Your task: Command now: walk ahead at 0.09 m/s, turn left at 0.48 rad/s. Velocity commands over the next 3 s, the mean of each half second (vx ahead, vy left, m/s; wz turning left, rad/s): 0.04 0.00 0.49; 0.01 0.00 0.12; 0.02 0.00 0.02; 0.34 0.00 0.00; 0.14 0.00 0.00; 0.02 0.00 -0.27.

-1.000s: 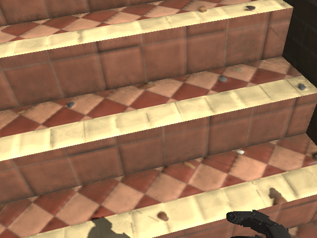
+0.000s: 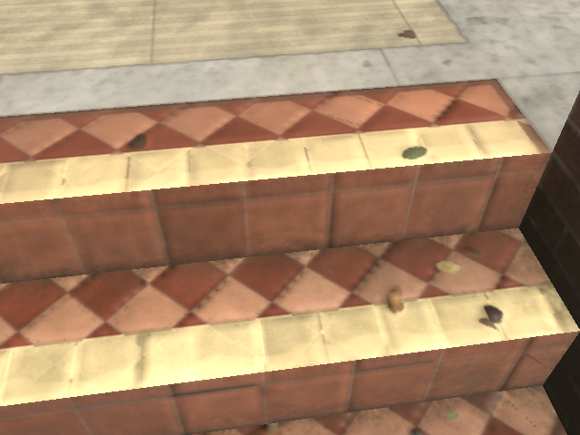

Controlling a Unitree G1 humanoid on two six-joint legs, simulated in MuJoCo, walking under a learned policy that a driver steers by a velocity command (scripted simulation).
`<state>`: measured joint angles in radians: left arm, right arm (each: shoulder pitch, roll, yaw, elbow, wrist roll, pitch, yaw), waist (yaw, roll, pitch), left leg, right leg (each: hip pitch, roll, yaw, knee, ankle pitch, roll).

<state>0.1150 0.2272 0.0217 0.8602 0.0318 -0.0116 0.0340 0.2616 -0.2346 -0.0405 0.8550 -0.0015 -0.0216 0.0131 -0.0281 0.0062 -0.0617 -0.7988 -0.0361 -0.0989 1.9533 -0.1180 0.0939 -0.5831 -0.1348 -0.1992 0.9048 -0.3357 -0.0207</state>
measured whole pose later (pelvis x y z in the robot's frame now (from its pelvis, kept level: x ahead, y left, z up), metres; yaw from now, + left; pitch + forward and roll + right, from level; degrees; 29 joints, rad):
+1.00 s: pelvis +0.09 +0.10 +0.05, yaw +17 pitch +2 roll +1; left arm 0.30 0.14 0.03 1.01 0.01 0.02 0.04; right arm 0.20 -0.12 -0.01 0.85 -0.02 0.03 -0.01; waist 0.02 0.02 -0.04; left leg -0.27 -0.06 0.05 0.45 -0.21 0.06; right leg -0.21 -0.07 -0.01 0.49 -0.31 0.04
